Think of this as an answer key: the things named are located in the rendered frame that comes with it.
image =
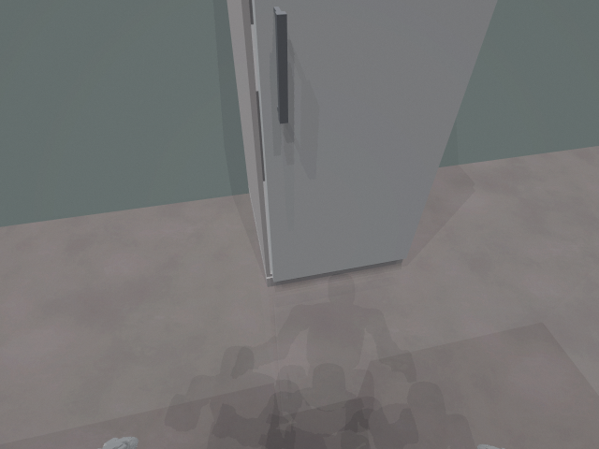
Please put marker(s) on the fridge door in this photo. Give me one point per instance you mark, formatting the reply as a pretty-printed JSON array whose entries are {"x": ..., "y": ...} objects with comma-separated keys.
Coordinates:
[{"x": 374, "y": 89}]

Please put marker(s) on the handle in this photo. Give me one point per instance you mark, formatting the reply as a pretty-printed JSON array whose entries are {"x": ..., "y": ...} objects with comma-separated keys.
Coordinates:
[{"x": 281, "y": 59}]

